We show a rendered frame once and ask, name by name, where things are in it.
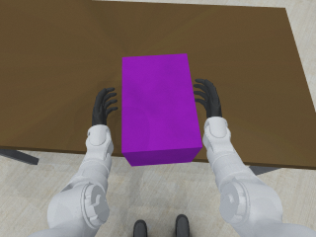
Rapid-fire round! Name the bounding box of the carton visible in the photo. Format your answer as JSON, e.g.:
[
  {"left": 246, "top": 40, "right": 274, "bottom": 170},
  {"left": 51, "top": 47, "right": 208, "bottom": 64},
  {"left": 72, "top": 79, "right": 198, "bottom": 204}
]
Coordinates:
[{"left": 121, "top": 53, "right": 202, "bottom": 167}]

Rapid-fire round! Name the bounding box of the robot left foot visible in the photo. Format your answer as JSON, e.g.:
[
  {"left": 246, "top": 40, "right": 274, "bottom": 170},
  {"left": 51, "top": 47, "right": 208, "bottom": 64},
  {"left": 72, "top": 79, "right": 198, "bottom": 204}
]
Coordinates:
[{"left": 133, "top": 219, "right": 148, "bottom": 237}]

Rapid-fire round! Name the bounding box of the robot right forearm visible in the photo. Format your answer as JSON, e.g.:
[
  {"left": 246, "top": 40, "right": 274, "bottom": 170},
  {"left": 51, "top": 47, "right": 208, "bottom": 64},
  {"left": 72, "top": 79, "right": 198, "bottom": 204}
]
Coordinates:
[{"left": 202, "top": 117, "right": 283, "bottom": 215}]

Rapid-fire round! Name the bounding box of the table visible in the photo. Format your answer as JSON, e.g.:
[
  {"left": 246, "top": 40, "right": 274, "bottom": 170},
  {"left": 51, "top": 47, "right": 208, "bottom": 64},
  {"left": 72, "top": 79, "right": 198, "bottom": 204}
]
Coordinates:
[{"left": 0, "top": 0, "right": 316, "bottom": 176}]

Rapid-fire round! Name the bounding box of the robot left forearm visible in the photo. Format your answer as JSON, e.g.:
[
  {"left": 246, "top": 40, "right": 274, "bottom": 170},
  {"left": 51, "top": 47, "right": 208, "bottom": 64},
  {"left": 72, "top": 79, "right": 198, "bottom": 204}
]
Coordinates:
[{"left": 46, "top": 124, "right": 114, "bottom": 227}]

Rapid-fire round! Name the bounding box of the right robot hand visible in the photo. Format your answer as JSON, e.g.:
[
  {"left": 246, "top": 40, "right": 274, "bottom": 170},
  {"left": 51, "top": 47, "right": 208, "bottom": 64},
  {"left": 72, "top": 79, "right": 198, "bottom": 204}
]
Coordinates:
[{"left": 194, "top": 78, "right": 222, "bottom": 119}]

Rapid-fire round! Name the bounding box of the robot foot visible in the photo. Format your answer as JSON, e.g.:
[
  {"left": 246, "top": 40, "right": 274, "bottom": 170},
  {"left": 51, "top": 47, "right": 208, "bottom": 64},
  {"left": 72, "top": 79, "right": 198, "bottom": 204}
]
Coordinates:
[
  {"left": 175, "top": 214, "right": 190, "bottom": 237},
  {"left": 133, "top": 219, "right": 148, "bottom": 237}
]

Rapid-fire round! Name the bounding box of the robot right foot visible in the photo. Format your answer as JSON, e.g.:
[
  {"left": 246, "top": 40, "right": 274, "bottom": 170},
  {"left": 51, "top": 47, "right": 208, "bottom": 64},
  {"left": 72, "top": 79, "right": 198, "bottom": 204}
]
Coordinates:
[{"left": 175, "top": 214, "right": 190, "bottom": 237}]

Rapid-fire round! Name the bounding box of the left robot hand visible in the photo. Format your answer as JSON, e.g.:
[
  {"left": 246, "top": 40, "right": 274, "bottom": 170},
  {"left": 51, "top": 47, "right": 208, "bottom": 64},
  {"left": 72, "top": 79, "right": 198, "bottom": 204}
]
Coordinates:
[{"left": 92, "top": 87, "right": 118, "bottom": 126}]

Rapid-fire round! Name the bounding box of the robot right upper arm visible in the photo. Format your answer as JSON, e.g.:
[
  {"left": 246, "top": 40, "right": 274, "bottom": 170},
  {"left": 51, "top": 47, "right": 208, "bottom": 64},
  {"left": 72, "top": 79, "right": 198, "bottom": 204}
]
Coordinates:
[{"left": 219, "top": 180, "right": 316, "bottom": 237}]

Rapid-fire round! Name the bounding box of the robot left upper arm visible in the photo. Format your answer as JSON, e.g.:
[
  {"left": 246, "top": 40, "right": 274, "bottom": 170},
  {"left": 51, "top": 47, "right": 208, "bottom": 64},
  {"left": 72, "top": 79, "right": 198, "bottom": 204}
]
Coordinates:
[{"left": 27, "top": 183, "right": 110, "bottom": 237}]

